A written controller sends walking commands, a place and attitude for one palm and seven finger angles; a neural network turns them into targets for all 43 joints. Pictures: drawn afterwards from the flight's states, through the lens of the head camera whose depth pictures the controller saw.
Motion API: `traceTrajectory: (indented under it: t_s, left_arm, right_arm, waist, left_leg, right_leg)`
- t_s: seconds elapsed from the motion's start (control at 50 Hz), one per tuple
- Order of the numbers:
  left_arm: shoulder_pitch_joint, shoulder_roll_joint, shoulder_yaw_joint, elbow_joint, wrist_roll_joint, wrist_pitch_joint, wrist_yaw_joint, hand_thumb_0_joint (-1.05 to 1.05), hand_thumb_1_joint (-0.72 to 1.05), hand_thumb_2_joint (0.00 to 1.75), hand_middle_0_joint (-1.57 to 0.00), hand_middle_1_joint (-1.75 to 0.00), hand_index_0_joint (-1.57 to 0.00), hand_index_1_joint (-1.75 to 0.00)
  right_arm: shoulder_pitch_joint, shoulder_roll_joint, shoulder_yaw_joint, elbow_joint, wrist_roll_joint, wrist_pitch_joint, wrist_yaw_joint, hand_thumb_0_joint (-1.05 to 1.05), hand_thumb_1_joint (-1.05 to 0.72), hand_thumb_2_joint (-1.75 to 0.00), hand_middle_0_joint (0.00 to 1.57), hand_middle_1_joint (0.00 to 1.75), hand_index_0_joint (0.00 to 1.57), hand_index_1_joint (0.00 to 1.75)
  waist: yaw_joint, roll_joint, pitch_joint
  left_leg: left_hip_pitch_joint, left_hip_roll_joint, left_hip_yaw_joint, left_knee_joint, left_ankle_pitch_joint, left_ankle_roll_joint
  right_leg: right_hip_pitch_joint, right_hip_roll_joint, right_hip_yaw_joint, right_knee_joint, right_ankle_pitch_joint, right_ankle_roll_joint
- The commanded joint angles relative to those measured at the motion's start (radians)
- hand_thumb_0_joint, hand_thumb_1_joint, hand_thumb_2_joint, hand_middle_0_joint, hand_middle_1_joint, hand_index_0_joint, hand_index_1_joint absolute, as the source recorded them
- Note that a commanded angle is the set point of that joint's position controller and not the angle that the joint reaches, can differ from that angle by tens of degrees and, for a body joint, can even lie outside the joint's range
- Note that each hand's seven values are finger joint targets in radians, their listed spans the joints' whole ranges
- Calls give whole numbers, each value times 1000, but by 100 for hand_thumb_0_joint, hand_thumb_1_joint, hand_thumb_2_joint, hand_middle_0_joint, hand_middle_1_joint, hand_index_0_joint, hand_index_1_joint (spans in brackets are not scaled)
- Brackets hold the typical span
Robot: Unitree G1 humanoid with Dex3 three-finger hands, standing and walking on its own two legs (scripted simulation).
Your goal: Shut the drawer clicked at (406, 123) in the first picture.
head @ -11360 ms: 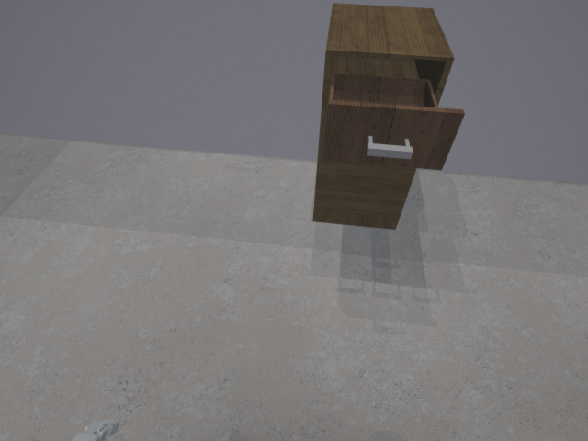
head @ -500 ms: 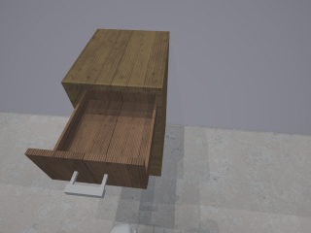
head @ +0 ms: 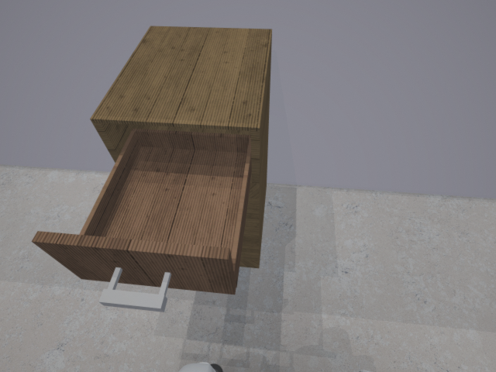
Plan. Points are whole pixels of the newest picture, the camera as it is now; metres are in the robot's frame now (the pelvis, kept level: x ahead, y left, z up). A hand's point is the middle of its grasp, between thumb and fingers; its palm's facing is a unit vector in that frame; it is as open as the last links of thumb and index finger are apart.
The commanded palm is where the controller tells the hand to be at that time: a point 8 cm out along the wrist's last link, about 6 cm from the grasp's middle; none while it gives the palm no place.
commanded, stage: come to a stop and stand still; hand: left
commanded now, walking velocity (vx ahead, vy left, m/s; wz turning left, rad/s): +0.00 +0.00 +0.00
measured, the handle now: (137, 288) +0.25 +0.23 -0.07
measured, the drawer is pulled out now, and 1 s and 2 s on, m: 0.30 0.30 0.30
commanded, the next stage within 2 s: look again from close up in 1.36 s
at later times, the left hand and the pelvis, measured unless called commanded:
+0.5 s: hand out of the picture -0.04 +0.12 -0.16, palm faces +0.11 -0.97 -0.21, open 7.3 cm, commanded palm none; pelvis -0.04 -0.06 +0.01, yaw +2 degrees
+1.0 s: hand out of the picture -0.07 +0.12 -0.16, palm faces +0.11 -0.98 -0.14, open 7.4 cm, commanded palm none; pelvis -0.03 -0.02 +0.02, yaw +1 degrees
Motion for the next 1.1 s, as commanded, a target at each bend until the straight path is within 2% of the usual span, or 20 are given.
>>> traceTrajectory:
  t_s: [0.0,0.02,0.04,0.06,0.08,0.12,0.14,0.18,0.22,0.24,0.3,0.34,0.38,0.46,0.52,0.56,0.64,0.72,0.86,1.08]
  left_arm:
    - [145,127,11,-7,16,-27,5,0,90,90,-20,-30,-20,-30]
    - [86,179,9,-21,13,-31,4,0,90,90,-20,-30,-20,-30]
    - [60,169,5,-32,10,-35,4,0,90,90,-20,-30,-20,-30]
    - [25,154,8,-34,11,-40,7,0,90,90,-20,-30,-20,-30]
    - [-1,137,3,-30,10,-40,7,0,90,90,-20,-30,-20,-30]
    - [-5,122,1,-20,5,-42,6,0,90,90,-20,-30,-20,-30]
    - [8,118,0,-13,4,-46,5,0,90,90,-20,-30,-20,-30]
    - [52,108,-3,10,1,-49,4,0,90,90,-20,-30,-20,-30]
    - [72,105,-5,31,-1,-51,4,0,90,90,-20,-30,-20,-30]
    - [71,98,-5,37,-4,-51,6,0,90,90,-20,-30,-20,-30]
    - [71,71,-12,52,-17,-53,7,0,90,90,-20,-30,-20,-30]
    - [77,67,-10,57,-16,-53,7,0,90,90,-20,-30,-20,-30]
    - [61,91,-6,74,-18,-49,8,0,90,90,-20,-30,-20,-30]
    - [69,76,-7,81,-13,-42,4,0,90,90,-20,-30,-20,-30]
    - [82,63,-7,89,-10,-37,4,0,90,90,-20,-30,-20,-30]
    - [95,49,-6,90,-10,-38,5,0,90,90,-20,-30,-20,-30]
    - [121,27,-8,94,-10,-41,3,0,90,90,-20,-30,-20,-30]
    - [145,17,-10,106,-10,-45,2,0,90,90,-20,-30,-20,-30]
    - [179,-10,-20,122,-11,-58,3,0,90,90,-20,-30,-20,-30]
    - [182,-12,-28,126,-8,-60,9,0,90,90,-20,-30,-20,-30]
  right_arm:
    - [103,-98,-38,-28,20,-1,-1,0,-90,-90,20,30,20,30]
    - [78,-61,-23,-46,19,5,8,0,-90,-90,20,30,20,30]
    - [45,-77,-24,-43,11,12,10,0,-90,-90,20,30,20,30]
    - [40,-77,-24,-35,7,15,11,0,-90,-90,20,30,20,30]
    - [68,-80,-23,-10,7,13,10,0,-90,-90,20,30,20,30]
    - [123,-65,-16,32,11,5,9,0,-90,-90,20,30,20,30]
    - [136,-58,-12,44,11,1,9,0,-90,-90,20,30,20,30]
    - [142,-54,-5,59,12,-5,5,0,-90,-90,20,30,20,30]
    - [162,-50,2,79,13,-8,-2,0,-90,-90,20,30,20,30]
    - [190,-47,6,91,12,-11,-7,0,-90,-90,20,30,20,30]
    - [251,-59,20,127,10,-28,-18,0,-90,-90,20,30,20,30]
    - [267,-68,22,136,9,-27,-24,0,-90,-90,20,30,20,30]
    - [274,-53,26,149,9,-27,-21,0,-90,-90,20,30,20,30]
    - [305,-44,24,151,6,-20,-18,0,-90,-90,20,30,20,30]
    - [342,-30,24,156,5,-14,-19,0,-90,-90,20,30,20,30]
    - [361,-22,24,157,3,-14,-19,0,-90,-90,20,30,20,30]
    - [382,-9,27,154,3,-23,-21,0,-90,-90,20,30,20,30]
    - [389,0,29,150,6,-32,-23,0,-90,-90,20,30,20,30]
    - [375,0,35,143,12,-54,-29,0,-90,-90,20,30,20,30]
    - [351,-16,37,145,16,-64,-32,0,-90,-90,20,30,20,30]
  waist:
    - [-13,-121,-156]
    - [-23,-239,-85]
    - [-8,-185,-74]
    - [-15,-240,-21]
    - [-30,-190,-14]
    - [-42,-144,-16]
    - [-37,-138,-9]
    - [-15,-135,-12]
    - [-9,-124,2]
    - [-18,-103,-4]
    - [-18,-12,-45]
    - [-9,-17,-39]
    - [-8,44,-66]
    - [-13,-14,-2]
    - [-20,-54,37]
    - [-23,-51,45]
    - [-22,-12,45]
    - [-16,-9,37]
    - [-9,25,-5]
    - [-12,0,-10]
  left_leg:
    - [14,41,-66,81,-108,46]
    - [-6,-24,-18,116,-272,6]
    - [40,-16,-53,197,-326,6]
    - [19,1,-81,241,-323,18]
    - [19,-4,-85,270,-281,20]
    - [29,-6,-69,256,-239,19]
    - [38,-5,-63,224,-225,18]
    - [49,-8,-54,155,-220,15]
    - [76,-3,-55,66,-195,13]
    - [115,5,-67,8,-164,16]
    - [200,42,-112,-103,49,37]
    - [181,44,-97,-98,5,36]
    - [171,36,-84,-115,-10,25]
    - [140,20,-75,-129,-119,28]
    - [144,16,-69,-125,-138,33]
    - [136,10,-71,-119,-138,37]
    - [124,14,-79,-142,-146,40]
    - [110,20,-83,-159,-138,41]
    - [138,44,-104,-171,-22,48]
    - [169,60,-113,-175,52,55]
  right_leg:
    - [129,-152,192,-441,288,-43]
    - [11,-266,284,-484,307,-115]
    - [-73,-293,301,-510,250,-168]
    - [-107,-262,287,-515,244,-178]
    - [-84,-240,256,-497,279,-181]
    - [-31,-197,178,-463,374,-166]
    - [-15,-183,154,-448,393,-155]
    - [33,-176,154,-443,404,-148]
    - [53,-174,158,-448,396,-136]
    - [42,-176,169,-447,357,-124]
    - [68,-104,132,-437,365,-46]
    - [96,-96,135,-465,353,-18]
    - [150,-99,119,-460,332,-24]
    - [92,-95,142,-540,74,-25]
    - [37,-95,147,-573,-11,-24]
    - [19,-94,153,-575,-22,-23]
    - [14,-84,140,-547,8,-42]
    - [38,-77,122,-518,61,-48]
    - [85,-71,86,-443,270,-57]
    - [101,-68,67,-394,384,-51]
